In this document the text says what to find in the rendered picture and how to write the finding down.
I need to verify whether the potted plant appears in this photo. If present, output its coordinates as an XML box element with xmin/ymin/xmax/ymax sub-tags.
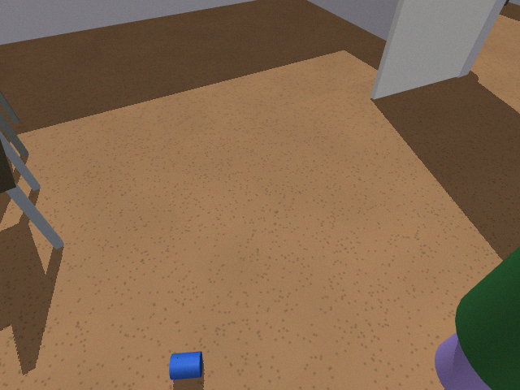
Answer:
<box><xmin>435</xmin><ymin>246</ymin><xmax>520</xmax><ymax>390</ymax></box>

